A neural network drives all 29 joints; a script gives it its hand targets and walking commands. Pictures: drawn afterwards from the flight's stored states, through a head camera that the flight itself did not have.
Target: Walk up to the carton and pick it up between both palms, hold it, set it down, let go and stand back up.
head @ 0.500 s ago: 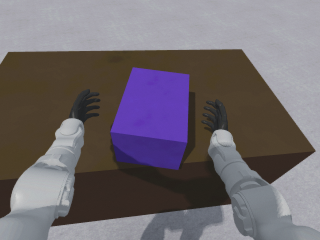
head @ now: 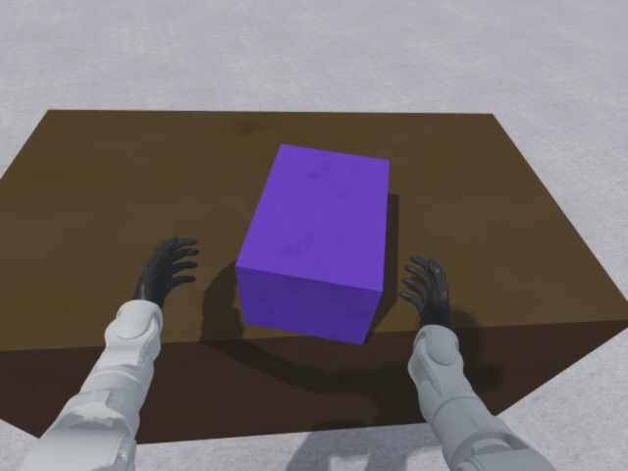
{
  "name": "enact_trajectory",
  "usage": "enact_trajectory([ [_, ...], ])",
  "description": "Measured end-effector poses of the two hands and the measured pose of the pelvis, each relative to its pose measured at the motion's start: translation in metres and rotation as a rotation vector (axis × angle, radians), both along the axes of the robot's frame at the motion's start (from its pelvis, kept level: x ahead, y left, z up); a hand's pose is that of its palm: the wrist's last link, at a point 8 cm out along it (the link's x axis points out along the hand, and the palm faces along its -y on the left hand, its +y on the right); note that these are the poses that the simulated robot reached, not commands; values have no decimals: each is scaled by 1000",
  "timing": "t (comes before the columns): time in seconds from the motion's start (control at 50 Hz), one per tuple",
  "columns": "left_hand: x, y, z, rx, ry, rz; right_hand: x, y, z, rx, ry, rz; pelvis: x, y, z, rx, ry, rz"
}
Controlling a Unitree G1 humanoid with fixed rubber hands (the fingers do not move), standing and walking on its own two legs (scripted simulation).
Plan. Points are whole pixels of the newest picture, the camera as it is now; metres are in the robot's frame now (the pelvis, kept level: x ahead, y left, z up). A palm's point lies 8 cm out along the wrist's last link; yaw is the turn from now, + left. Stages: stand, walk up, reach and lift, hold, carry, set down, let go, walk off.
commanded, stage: set down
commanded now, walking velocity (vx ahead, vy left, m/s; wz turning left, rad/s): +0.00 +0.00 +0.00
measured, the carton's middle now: (319, 238) +0.49 -0.05 -0.04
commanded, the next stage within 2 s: let go in 1.74 s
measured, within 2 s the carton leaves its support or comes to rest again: neither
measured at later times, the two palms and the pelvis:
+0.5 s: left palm (137, 353) +0.29 +0.21 -0.02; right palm (437, 362) +0.25 -0.19 -0.03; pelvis +0.01 +0.00 +0.00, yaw +0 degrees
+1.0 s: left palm (130, 402) +0.23 +0.22 -0.04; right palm (458, 404) +0.20 -0.21 -0.05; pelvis +0.02 -0.01 +0.01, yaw -1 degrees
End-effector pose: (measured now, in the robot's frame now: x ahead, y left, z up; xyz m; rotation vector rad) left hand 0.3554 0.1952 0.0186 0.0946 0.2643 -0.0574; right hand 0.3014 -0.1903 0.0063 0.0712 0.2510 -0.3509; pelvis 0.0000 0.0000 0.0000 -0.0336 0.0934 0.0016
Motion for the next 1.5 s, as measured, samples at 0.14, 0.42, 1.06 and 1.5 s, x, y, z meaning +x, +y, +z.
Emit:
enact_trajectory([
  [0.14,-18,5,-11,-3,0,6,-17,1,-10,4,9,4,3,2,1,-1,-29,-5],
  [0.42,-58,15,-30,1,22,12,-42,-1,-26,-7,22,37,8,2,0,2,-77,-5],
  [1.06,-125,21,-59,34,256,79,-103,-25,-58,-50,245,133,22,-6,7,19,-152,-27],
  [1.5,-147,26,-71,79,381,106,-119,-32,-63,-83,354,176,26,-4,9,17,-175,-38],
])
